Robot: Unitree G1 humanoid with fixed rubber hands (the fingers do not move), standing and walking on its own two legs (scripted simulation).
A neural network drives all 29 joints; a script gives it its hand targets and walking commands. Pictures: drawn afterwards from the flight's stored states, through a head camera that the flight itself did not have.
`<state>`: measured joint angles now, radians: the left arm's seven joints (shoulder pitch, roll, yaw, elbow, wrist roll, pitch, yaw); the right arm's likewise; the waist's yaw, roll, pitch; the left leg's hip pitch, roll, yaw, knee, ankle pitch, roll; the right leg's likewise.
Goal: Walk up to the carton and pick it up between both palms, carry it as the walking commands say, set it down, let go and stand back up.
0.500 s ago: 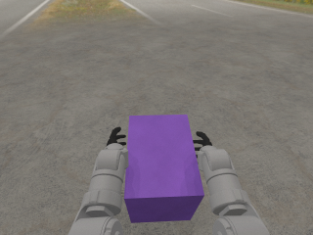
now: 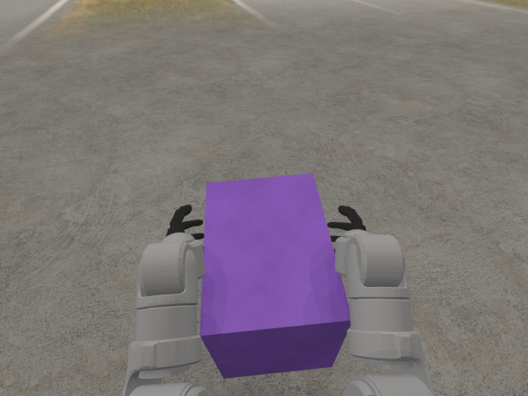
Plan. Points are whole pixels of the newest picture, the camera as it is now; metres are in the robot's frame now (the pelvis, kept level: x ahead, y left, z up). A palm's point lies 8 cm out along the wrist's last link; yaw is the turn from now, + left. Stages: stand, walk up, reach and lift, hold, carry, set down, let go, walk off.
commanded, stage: carry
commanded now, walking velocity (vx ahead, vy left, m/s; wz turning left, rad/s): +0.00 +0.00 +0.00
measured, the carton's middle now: (268, 274) +0.31 +0.01 +0.04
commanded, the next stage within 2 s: hold in 1.74 s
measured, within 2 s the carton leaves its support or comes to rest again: neither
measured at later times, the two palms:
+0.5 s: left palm (186, 247) +0.29 +0.13 +0.13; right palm (361, 246) +0.30 -0.13 +0.13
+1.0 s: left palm (195, 239) +0.31 +0.12 +0.13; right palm (365, 240) +0.31 -0.14 +0.12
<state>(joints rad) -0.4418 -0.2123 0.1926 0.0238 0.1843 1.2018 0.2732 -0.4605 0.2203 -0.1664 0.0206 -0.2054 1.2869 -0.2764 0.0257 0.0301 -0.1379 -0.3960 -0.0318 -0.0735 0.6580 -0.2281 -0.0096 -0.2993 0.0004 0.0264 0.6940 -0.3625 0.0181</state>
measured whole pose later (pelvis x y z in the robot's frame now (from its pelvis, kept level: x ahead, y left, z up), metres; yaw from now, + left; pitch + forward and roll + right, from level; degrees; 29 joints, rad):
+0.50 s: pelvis +0.00 -0.01 +0.00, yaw +0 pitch -1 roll +0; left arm -0.45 -0.21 0.19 0.00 0.18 1.24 0.27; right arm -0.46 0.22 -0.17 -0.01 -0.21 1.32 -0.28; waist 0.03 0.03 -0.14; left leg -0.40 -0.03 -0.07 0.64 -0.22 -0.01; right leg -0.31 0.00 0.03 0.69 -0.37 0.01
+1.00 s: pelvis +0.02 -0.02 +0.00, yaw +0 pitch +0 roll +1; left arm -0.45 -0.21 0.19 0.00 0.18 1.22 0.26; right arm -0.46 0.22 -0.17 -0.01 -0.21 1.29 -0.28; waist 0.03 0.03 -0.14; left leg -0.40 -0.03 -0.07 0.62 -0.23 -0.02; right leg -0.32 0.00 0.03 0.69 -0.38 0.00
